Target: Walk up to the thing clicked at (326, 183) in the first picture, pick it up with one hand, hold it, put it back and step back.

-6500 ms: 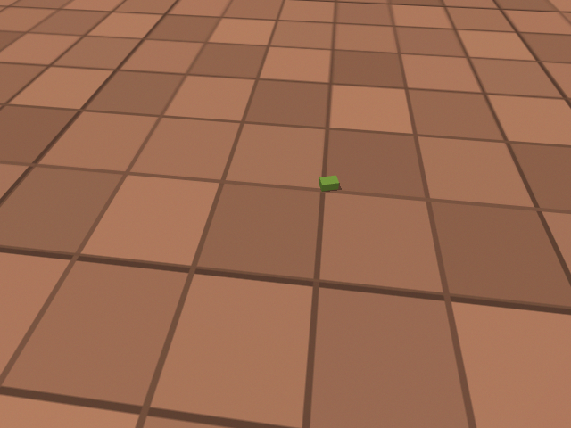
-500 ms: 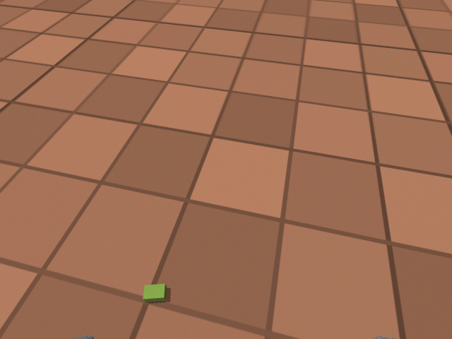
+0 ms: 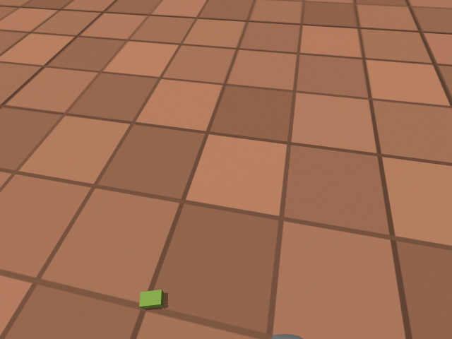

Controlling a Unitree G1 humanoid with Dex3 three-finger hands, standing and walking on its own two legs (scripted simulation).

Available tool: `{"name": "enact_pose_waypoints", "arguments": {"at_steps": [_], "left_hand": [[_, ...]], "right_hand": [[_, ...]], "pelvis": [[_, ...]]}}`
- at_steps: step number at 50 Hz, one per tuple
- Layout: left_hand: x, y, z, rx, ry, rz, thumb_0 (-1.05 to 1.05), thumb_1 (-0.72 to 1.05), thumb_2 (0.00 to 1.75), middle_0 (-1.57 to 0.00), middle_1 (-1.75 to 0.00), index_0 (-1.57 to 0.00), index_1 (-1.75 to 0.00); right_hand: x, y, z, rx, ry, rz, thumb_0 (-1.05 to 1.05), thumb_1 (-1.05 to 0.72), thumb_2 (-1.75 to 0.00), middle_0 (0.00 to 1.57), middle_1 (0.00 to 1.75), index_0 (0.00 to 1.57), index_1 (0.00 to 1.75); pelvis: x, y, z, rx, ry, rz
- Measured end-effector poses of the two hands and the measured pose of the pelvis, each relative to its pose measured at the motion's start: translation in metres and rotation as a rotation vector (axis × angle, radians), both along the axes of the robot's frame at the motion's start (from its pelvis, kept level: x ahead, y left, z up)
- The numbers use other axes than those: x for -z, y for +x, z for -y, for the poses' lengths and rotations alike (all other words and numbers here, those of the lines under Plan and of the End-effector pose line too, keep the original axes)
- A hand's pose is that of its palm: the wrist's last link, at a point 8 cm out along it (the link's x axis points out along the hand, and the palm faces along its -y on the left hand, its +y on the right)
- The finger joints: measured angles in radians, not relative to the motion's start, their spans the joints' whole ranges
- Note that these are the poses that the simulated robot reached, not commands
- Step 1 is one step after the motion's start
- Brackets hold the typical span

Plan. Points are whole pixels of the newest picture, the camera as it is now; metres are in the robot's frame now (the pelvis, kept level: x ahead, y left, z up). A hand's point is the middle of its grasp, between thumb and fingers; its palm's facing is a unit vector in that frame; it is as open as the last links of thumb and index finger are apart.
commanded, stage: walk up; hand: left
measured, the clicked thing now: (151, 299) +0.36 +0.33 -0.74
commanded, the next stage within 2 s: none
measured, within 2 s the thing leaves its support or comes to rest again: neither
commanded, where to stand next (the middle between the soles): +0.03 +0.04 m, yaw +2 degrees
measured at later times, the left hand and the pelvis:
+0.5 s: hand (93, 337) +0.16 +0.28 -0.17, palm faces +0.00 -0.94 -0.33, open 7.3 cm; pelvis +0.00 +0.03 -0.01, yaw +1 degrees
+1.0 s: hand out of the picture +0.03 +0.29 -0.14, palm faces -0.01 -0.92 -0.38, open 7.4 cm; pelvis -0.05 +0.02 +0.00, yaw -1 degrees
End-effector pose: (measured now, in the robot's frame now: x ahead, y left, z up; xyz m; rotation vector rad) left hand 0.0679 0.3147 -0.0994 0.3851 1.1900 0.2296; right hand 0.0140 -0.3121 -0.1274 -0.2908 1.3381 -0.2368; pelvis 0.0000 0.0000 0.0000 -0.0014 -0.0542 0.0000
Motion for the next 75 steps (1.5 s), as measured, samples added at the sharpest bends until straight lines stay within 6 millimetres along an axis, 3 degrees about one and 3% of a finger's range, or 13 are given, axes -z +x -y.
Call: {"name": "enact_pose_waypoints", "arguments": {"at_steps": [10, 16, 22, 26, 30, 36, 40, 43, 51, 58, 66, 70, 75], "left_hand": [[-0.009, 0.024, 0.011, -0.001, 0.018, -0.021, 0.00, 0.90, 0.90, -0.20, -0.30, -0.21, -0.30], [0.010, 0.061, 0.002, 0.017, -0.027, 0.042, 0.00, 0.90, 0.90, -0.20, -0.30, -0.21, -0.30], [0.034, 0.086, -0.013, 0.001, -0.073, 0.103, 0.00, 0.90, 0.90, -0.20, -0.30, -0.21, -0.30], [0.031, 0.076, -0.014, 0.003, -0.083, 0.084, 0.00, 0.91, 0.90, -0.20, -0.30, -0.21, -0.30], [0.029, 0.047, -0.018, 0.009, -0.066, 0.039, 0.00, 0.91, 0.90, -0.20, -0.30, -0.21, -0.30], [0.026, -0.005, -0.019, 0.018, -0.006, -0.014, 0.00, 0.91, 0.90, -0.20, -0.30, -0.21, -0.30], [0.011, -0.042, -0.011, 0.005, 0.001, -0.034, 0.00, 0.91, 0.90, -0.20, -0.30, -0.21, -0.30], [0.003, -0.055, -0.010, -0.008, 0.004, -0.049, 0.00, 0.90, 0.90, -0.20, -0.30, -0.21, -0.30], [0.003, -0.038, -0.015, 0.004, -0.029, 0.052, 0.00, 0.90, 0.90, -0.20, -0.30, -0.21, -0.30], [0.004, -0.025, -0.005, 0.029, -0.019, 0.098, 0.00, 0.90, 0.90, -0.20, -0.30, -0.21, -0.30], [-0.001, -0.042, 0.002, -0.011, -0.037, 0.027, 0.00, 0.90, 0.90, -0.20, -0.30, -0.21, -0.30], [0.009, -0.042, -0.009, -0.030, -0.037, -0.011, 0.00, 0.90, 0.90, -0.20, -0.30, -0.21, -0.30], [0.022, -0.026, -0.022, -0.067, -0.043, -0.010, 0.00, 0.90, 0.90, -0.20, -0.30, -0.21, -0.30]], "right_hand": [[-0.003, 0.055, 0.000, -0.013, -0.002, 0.035, 0.01, -0.91, -0.90, 0.20, 0.30, 0.20, 0.30], [-0.005, 0.074, -0.017, -0.047, -0.041, 0.066, 0.01, -0.91, -0.90, 0.20, 0.30, 0.20, 0.30], [-0.014, 0.073, -0.033, -0.069, -0.087, 0.092, 0.00, -0.91, -0.90, 0.20, 0.30, 0.20, 0.30], [-0.027, 0.070, -0.036, -0.073, -0.102, 0.111, 0.01, -0.91, -0.90, 0.20, 0.30, 0.20, 0.30], [-0.029, 0.070, -0.033, -0.087, -0.105, 0.161, 0.01, -0.90, -0.90, 0.20, 0.30, 0.20, 0.30], [-0.012, 0.056, -0.023, -0.087, -0.057, 0.223, 0.01, -0.90, -0.90, 0.20, 0.30, 0.20, 0.30], [-0.004, 0.037, -0.027, -0.053, -0.002, 0.195, 0.01, -0.91, -0.90, 0.20, 0.30, 0.20, 0.30], [-0.003, 0.023, -0.030, -0.032, 0.029, 0.188, 0.01, -0.91, -0.90, 0.20, 0.30, 0.20, 0.30], [-0.006, -0.011, -0.036, -0.054, 0.024, 0.143, 0.01, -0.91, -0.90, 0.20, 0.30, 0.20, 0.30], [-0.017, -0.028, -0.001, -0.028, -0.034, 0.116, 0.01, -0.90, -0.90, 0.20, 0.30, 0.20, 0.30], [-0.028, 0.003, 0.010, -0.064, -0.075, 0.105, 0.01, -0.91, -0.90, 0.20, 0.30, 0.20, 0.30], [-0.022, 0.027, -0.004, -0.084, -0.066, 0.121, 0.01, -0.91, -0.90, 0.20, 0.30, 0.20, 0.30], [-0.015, 0.051, -0.033, -0.113, -0.046, 0.154, 0.01, -0.91, -0.90, 0.20, 0.30, 0.20, 0.30]], "pelvis": [[-0.008, 0.021, -0.002, 0.014, 0.014, -0.010], [0.002, 0.019, -0.017, -0.008, 0.010, -0.020], [0.014, 0.009, -0.031, -0.022, 0.011, -0.008], [0.006, -0.001, -0.032, -0.016, -0.007, -0.028], [0.005, -0.015, -0.032, 0.003, -0.009, -0.037], [0.016, -0.034, -0.022, 0.044, -0.001, -0.011], [0.008, -0.038, -0.018, 0.044, -0.008, 0.006], [0.002, -0.040, -0.019, 0.044, 0.013, 0.004], [0.002, -0.046, -0.021, 0.018, 0.032, 0.006], [0.003, -0.041, -0.002, 0.014, 0.000, 0.000], [-0.007, -0.024, -0.008, 0.007, 0.007, -0.001], [0.000, -0.018, -0.017, -0.002, -0.002, 0.003], [0.006, -0.023, -0.026, -0.014, 0.001, 0.006]]}}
